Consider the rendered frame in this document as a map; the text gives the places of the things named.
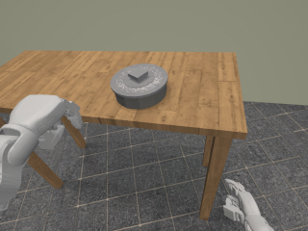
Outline left robot hand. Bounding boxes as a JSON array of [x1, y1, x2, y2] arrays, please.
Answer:
[[9, 94, 83, 150]]

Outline left robot forearm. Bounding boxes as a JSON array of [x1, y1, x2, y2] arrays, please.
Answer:
[[0, 123, 39, 221]]

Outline right robot hand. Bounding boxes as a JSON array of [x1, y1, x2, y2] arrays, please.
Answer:
[[223, 178, 261, 225]]

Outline knob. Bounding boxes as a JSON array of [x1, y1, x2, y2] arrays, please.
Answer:
[[128, 67, 148, 81]]

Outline lid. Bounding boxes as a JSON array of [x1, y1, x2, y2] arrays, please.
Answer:
[[110, 64, 168, 99]]

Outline right robot forearm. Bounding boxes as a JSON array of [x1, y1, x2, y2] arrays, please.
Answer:
[[244, 214, 274, 231]]

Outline table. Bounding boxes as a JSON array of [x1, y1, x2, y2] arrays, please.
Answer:
[[0, 50, 247, 221]]

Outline pot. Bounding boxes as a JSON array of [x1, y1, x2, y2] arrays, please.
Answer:
[[115, 85, 167, 110]]

